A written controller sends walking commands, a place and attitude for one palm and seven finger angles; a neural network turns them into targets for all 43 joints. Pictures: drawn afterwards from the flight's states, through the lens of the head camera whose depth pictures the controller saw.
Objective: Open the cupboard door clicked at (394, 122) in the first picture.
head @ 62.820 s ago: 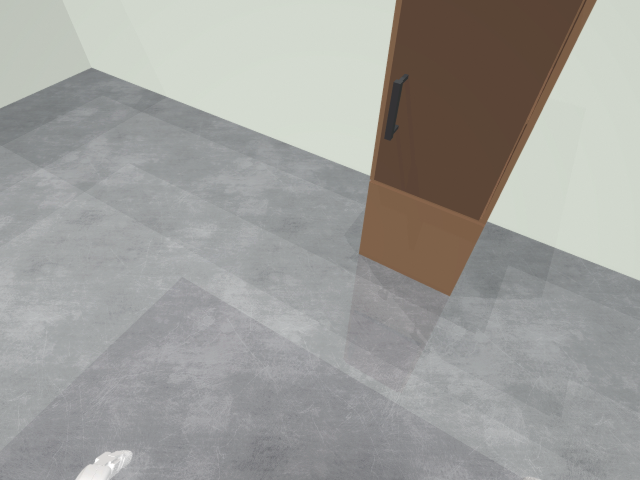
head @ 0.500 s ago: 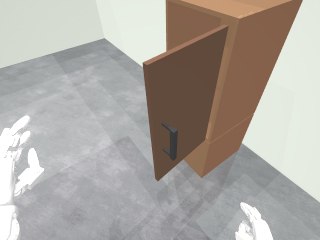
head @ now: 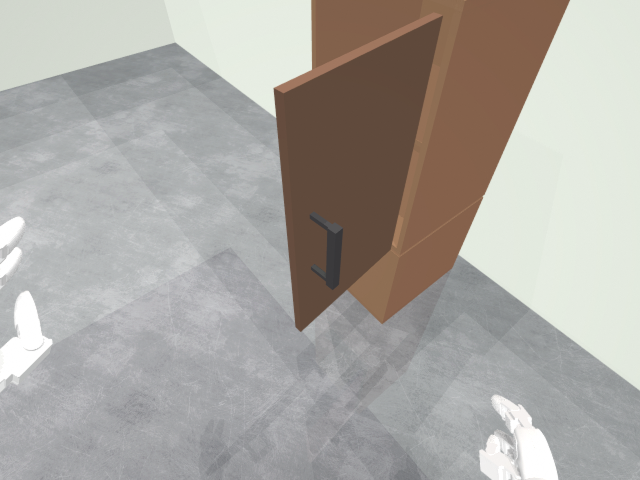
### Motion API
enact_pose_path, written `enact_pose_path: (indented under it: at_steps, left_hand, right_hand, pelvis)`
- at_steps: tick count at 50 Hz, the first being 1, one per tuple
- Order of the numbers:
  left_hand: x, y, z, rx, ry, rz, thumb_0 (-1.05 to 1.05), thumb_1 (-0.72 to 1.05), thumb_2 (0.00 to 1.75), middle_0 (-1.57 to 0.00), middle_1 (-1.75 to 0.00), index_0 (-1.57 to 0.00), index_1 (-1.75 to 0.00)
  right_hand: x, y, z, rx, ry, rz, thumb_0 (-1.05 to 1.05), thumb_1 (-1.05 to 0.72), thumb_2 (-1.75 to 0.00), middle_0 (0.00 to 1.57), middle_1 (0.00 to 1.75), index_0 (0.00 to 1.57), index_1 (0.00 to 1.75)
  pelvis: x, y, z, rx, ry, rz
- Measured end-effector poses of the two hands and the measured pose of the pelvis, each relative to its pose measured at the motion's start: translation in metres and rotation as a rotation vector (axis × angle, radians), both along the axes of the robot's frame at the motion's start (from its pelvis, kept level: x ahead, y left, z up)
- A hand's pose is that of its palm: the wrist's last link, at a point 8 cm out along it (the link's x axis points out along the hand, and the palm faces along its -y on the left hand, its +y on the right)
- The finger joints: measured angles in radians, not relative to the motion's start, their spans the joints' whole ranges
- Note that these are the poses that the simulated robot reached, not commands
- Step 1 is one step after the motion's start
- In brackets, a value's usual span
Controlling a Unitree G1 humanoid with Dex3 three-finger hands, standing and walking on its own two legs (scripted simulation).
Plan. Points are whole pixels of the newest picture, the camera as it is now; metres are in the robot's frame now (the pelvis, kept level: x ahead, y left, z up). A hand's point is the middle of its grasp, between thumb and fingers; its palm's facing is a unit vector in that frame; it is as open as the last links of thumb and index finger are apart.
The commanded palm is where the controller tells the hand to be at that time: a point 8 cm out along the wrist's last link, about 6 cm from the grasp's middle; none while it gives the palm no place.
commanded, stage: step back with the hand held close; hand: left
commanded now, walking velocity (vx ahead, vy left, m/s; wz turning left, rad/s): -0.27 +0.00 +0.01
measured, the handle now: (325, 252) +0.50 +0.02 -0.06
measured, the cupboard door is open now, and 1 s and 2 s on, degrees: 97 97 97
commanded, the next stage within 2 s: stop stepping back and stand still in 0.84 s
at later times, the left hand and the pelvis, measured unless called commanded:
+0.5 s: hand out of the picture +0.08 +0.29 +0.16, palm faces +0.48 -0.72 -0.50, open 7.4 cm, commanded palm +0.02 +0.32 +0.18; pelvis -0.08 +0.01 -0.01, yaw +6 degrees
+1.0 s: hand out of the picture +0.00 +0.29 +0.16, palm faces +0.43 -0.80 -0.42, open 7.4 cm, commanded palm -0.05 +0.33 +0.18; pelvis -0.20 +0.03 -0.02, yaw -1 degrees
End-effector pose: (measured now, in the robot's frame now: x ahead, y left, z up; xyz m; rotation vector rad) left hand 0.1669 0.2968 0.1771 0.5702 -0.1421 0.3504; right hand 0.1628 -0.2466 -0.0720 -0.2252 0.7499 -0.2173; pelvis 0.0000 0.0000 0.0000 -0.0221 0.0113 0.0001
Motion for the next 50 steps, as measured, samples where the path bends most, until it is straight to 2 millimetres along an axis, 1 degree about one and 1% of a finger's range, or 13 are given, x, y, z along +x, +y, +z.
enact_pose_path:
  at_steps: [5,11,17,21,25,28,31,35,38,42,46,48,50]
  left_hand:
    - [-0.019,0.006,0.005,0.013,-0.044,-0.023,0.02,0.89,0.89,-0.21,-0.31,-0.22,-0.3]
    - [-0.049,0.021,-0.001,0.024,-0.044,0.001,0.02,0.89,0.89,-0.21,-0.31,-0.22,-0.3]
    - [-0.081,0.025,-0.005,0.046,-0.062,0.059,0.02,0.89,0.89,-0.21,-0.31,-0.22,-0.3]
    - [-0.107,0.024,-0.002,0.059,-0.082,0.094,0.02,0.89,0.89,-0.21,-0.31,-0.22,-0.3]
    - [-0.127,0.024,0.002,0.052,-0.099,0.087,0.02,0.89,0.89,-0.21,-0.31,-0.22,-0.3]
    - [-0.135,0.028,0.004,0.036,-0.139,0.068,0.02,0.89,0.89,-0.21,-0.31,-0.22,-0.3]
    - [-0.138,0.038,0.005,0.019,-0.181,0.053,0.02,0.89,0.89,-0.21,-0.31,-0.22,-0.3]
    - [-0.14,0.053,0.003,0.022,-0.18,0.048,0.01,0.89,0.89,-0.21,-0.31,-0.22,-0.3]
    - [-0.149,0.058,0.001,0.021,-0.149,0.045,0.02,0.89,0.89,-0.21,-0.31,-0.22,-0.3]
    - [-0.173,0.052,0.0,0.012,-0.147,0.016,0.02,0.89,0.89,-0.21,-0.31,-0.21,-0.3]
    - [-0.198,0.037,-0.005,0.025,-0.179,-0.02,0.02,0.89,0.89,-0.21,-0.31,-0.21,-0.3]
    - [-0.206,0.032,-0.007,0.011,-0.204,-0.035,0.02,0.89,0.89,-0.21,-0.31,-0.21,-0.3]
    - [-0.21,0.031,-0.003,0.007,-0.231,-0.043,0.02,0.89,0.89,-0.21,-0.31,-0.22,-0.3]
  right_hand:
    - [-0.016,0.007,0.006,-0.003,-0.025,0.009,0.01,-0.91,-0.9,0.2,0.29,0.2,0.3]
    - [-0.036,0.018,0.008,-0.02,-0.035,0.037,0.01,-0.91,-0.9,0.2,0.29,0.21,0.3]
    - [-0.054,0.027,-0.003,-0.039,-0.013,0.109,0.01,-0.9,-0.9,0.2,0.3,0.21,0.3]
    - [-0.059,0.033,-0.014,-0.015,0.006,0.159,0.01,-0.9,-0.9,0.2,0.3,0.21,0.3]
    - [-0.064,0.037,-0.016,0.001,0.007,0.169,0.01,-0.9,-0.9,0.2,0.3,0.21,0.3]
    - [-0.069,0.04,-0.009,-0.006,-0.015,0.154,0.01,-0.9,-0.9,0.21,0.3,0.21,0.3]
    - [-0.072,0.044,0.001,-0.027,-0.05,0.142,0.01,-0.9,-0.9,0.21,0.3,0.21,0.3]
    - [-0.08,0.052,0.013,-0.044,-0.096,0.141,0.01,-0.9,-0.9,0.2,0.3,0.21,0.3]
    - [-0.089,0.059,0.019,-0.04,-0.105,0.158,0.01,-0.91,-0.9,0.2,0.29,0.21,0.3]
    - [-0.103,0.067,0.017,-0.023,-0.117,0.189,0.01,-0.9,-0.9,0.2,0.3,0.21,0.3]
    - [-0.12,0.071,0.004,-0.002,-0.133,0.214,0.01,-0.9,-0.9,0.2,0.3,0.21,0.3]
    - [-0.137,0.071,-0.005,0.007,-0.109,0.207,0.01,-0.9,-0.9,0.2,0.3,0.21,0.3]
    - [-0.16,0.07,-0.009,0.009,-0.059,0.184,0.01,-0.9,-0.9,0.2,0.3,0.21,0.3]
  pelvis:
    - [-0.018,0.005,0.0,-0.01,-0.004,0.004]
    - [-0.04,0.014,-0.002,-0.02,-0.01,0.014]
    - [-0.059,0.013,-0.008,-0.015,-0.007,0.079]
    - [-0.073,0.008,-0.012,-0.016,0.004,0.109]
    - [-0.084,0.009,-0.012,-0.036,-0.014,0.105]
    - [-0.089,0.014,-0.011,-0.043,-0.032,0.103]
    - [-0.097,0.022,-0.01,-0.05,-0.04,0.101]
    - [-0.115,0.029,-0.008,-0.064,-0.031,0.094]
    - [-0.131,0.03,-0.005,-0.077,-0.006,0.096]
    - [-0.151,0.029,-0.009,-0.073,0.034,0.068]
    - [-0.179,0.025,-0.023,-0.034,0.064,0.023]
    - [-0.195,0.025,-0.025,-0.041,0.046,0.002]
    - [-0.199,0.028,-0.021,-0.031,0.021,-0.016]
